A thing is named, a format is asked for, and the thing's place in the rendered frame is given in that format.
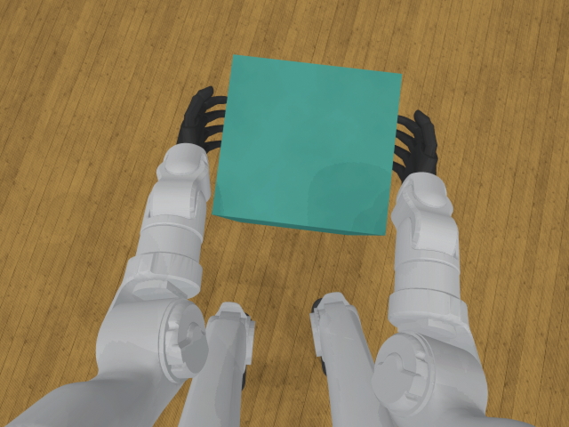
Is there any robot right forearm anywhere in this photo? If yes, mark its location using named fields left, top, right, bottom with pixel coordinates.
left=388, top=172, right=482, bottom=366

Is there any right robot upper arm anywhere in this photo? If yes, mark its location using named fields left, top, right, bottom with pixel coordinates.
left=371, top=331, right=536, bottom=427

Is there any robot left forearm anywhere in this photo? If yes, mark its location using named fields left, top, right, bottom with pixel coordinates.
left=96, top=143, right=211, bottom=365

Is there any robot right shin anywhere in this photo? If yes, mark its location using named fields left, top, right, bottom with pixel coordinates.
left=317, top=292, right=361, bottom=362

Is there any robot left shin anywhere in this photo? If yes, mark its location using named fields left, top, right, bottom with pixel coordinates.
left=205, top=302, right=247, bottom=371

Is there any carton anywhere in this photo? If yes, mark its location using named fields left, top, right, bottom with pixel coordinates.
left=212, top=54, right=402, bottom=236

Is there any left robot upper arm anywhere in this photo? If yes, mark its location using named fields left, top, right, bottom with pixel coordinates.
left=5, top=297, right=209, bottom=427

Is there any left robot hand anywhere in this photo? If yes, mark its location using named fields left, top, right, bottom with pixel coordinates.
left=176, top=86, right=228, bottom=154

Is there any robot shin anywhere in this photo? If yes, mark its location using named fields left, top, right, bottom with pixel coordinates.
left=317, top=292, right=361, bottom=362
left=205, top=302, right=247, bottom=371

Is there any right robot hand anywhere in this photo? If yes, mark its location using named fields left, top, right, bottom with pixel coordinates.
left=392, top=109, right=438, bottom=184

